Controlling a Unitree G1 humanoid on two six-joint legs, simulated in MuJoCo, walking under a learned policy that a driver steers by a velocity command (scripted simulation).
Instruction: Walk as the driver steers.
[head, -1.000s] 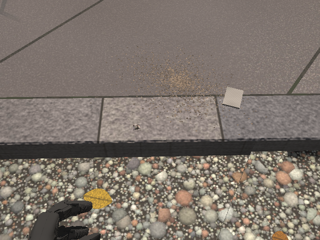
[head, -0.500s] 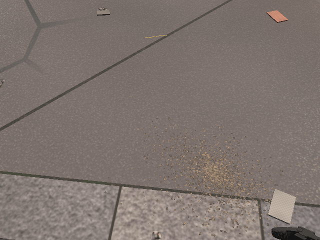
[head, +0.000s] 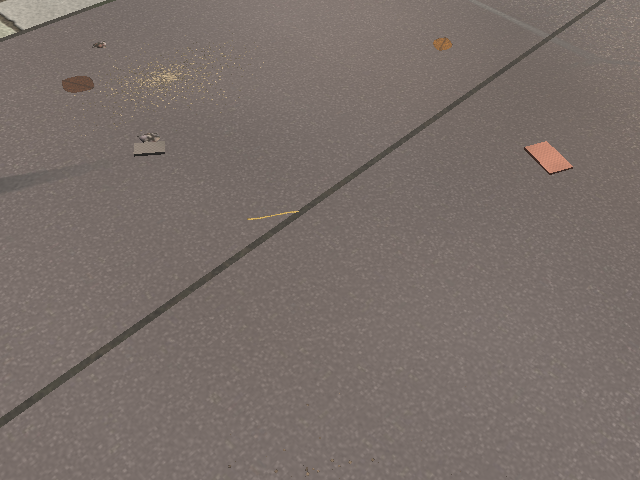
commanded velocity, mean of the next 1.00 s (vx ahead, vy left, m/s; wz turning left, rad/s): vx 0.20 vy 0.00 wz -0.80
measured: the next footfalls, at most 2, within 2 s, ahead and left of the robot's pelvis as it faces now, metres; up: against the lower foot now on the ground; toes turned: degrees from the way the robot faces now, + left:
left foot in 0.28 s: +0.47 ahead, +0.09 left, +0.00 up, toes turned -13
right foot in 0.74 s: +0.41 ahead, -0.14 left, +0.00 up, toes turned -40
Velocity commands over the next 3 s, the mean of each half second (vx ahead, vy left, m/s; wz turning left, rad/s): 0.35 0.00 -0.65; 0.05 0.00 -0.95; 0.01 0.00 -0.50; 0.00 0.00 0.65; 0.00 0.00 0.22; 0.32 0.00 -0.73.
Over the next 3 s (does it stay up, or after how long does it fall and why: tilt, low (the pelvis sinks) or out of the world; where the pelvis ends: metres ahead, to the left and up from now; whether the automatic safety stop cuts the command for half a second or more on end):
stays up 0.52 -0.03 0.09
